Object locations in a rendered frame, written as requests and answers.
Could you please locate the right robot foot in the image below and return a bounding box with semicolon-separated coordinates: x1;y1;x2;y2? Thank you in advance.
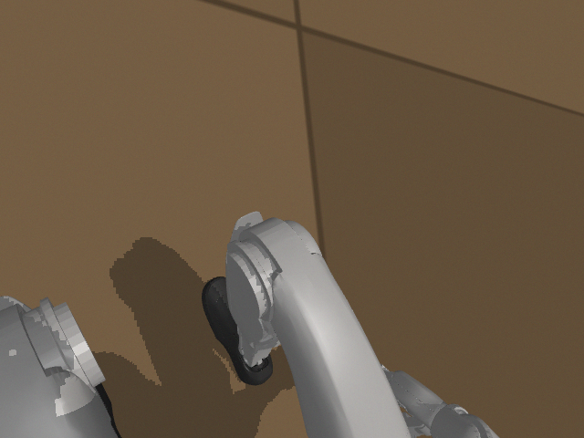
202;276;273;385

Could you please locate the right robot arm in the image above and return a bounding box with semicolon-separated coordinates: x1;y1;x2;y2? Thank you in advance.
430;404;499;438

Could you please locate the right robot hand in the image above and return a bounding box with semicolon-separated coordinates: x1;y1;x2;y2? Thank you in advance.
381;364;448;438

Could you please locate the left robot foot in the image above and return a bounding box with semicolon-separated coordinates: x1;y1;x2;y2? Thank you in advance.
95;383;121;438

